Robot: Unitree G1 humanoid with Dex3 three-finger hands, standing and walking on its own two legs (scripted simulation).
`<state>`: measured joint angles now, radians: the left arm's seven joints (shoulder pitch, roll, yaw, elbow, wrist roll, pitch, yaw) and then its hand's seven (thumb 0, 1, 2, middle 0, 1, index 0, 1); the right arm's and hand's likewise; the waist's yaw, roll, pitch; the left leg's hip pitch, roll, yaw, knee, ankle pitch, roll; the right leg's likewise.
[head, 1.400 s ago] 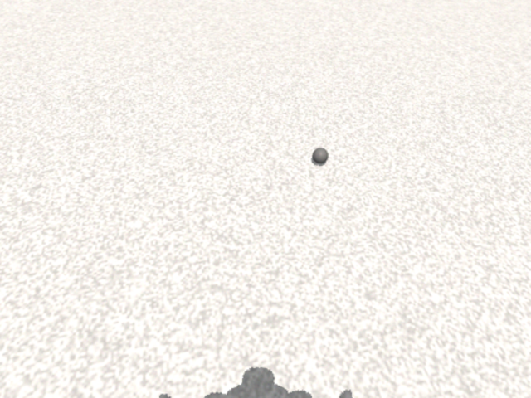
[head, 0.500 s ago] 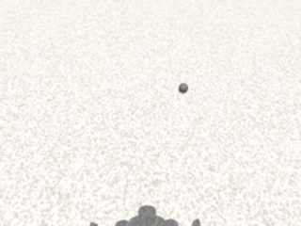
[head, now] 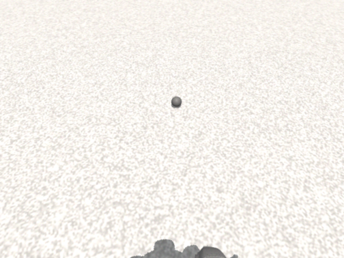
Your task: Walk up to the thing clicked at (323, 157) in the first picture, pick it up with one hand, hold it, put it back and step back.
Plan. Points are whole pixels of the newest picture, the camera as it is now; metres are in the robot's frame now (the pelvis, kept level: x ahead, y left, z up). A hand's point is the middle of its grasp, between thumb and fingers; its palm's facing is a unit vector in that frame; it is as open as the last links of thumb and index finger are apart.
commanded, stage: walk up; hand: left
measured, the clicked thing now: (176, 101) +1.37 -0.10 -0.73
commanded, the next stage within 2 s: none
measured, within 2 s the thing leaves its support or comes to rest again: neither
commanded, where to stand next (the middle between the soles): +0.96 -0.22 m, yaw -15 degrees
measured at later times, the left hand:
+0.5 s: hand (92, 206) +0.29 +0.23 -0.17, palm faces -0.20 -0.92 -0.33, open 7.4 cm
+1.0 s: hand (136, 121) +0.60 +0.12 -0.12, palm faces -0.27 -0.88 -0.38, open 7.4 cm
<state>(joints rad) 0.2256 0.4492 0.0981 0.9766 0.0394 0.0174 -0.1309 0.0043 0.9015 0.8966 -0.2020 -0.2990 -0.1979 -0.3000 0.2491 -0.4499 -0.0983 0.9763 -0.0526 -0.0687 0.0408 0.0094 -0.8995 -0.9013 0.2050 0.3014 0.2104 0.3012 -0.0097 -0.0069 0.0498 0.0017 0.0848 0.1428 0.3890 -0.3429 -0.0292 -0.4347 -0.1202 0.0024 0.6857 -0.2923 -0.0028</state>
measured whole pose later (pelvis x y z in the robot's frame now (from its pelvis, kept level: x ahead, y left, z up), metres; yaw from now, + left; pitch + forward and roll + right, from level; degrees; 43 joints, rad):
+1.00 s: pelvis +0.42 -0.11 -0.01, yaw -15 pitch -3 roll -1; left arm 0.22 0.39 0.04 0.82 -0.01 -0.08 -0.06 0.00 0.90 0.90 -0.20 -0.30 -0.20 -0.30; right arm 0.32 -0.44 -0.04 0.87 0.00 -0.05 0.05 0.01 -0.90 -0.90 0.20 0.30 0.21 0.30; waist -0.01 0.06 0.08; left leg -0.40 0.09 0.02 1.09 -0.38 0.03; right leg -0.29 0.00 -0.03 0.57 -0.23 -0.03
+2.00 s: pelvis +0.79 -0.18 +0.00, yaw -15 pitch -2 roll -1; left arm 0.34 0.42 0.05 0.85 0.02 -0.07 -0.05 0.00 0.90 0.90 -0.21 -0.30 -0.20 -0.30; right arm 0.30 -0.44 -0.06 0.88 -0.02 -0.05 0.08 0.01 -0.90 -0.90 0.20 0.30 0.21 0.30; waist 0.04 0.02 0.05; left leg -0.43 0.09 0.04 0.63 -0.22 0.01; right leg -0.19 -0.04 -0.08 0.55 -0.33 -0.01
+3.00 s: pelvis +0.88 -0.20 +0.01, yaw -16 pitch -3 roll +0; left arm 0.02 0.34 0.00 1.16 0.00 0.00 -0.02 0.00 0.90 0.90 -0.20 -0.30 -0.20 -0.30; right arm 0.07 -0.38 0.01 1.18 0.00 -0.01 0.02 0.01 -0.90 -0.90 0.20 0.30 0.21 0.30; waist 0.00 -0.01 0.06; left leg -0.14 0.04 0.06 0.36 -0.18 -0.02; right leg -0.18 -0.04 -0.03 0.36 -0.13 0.02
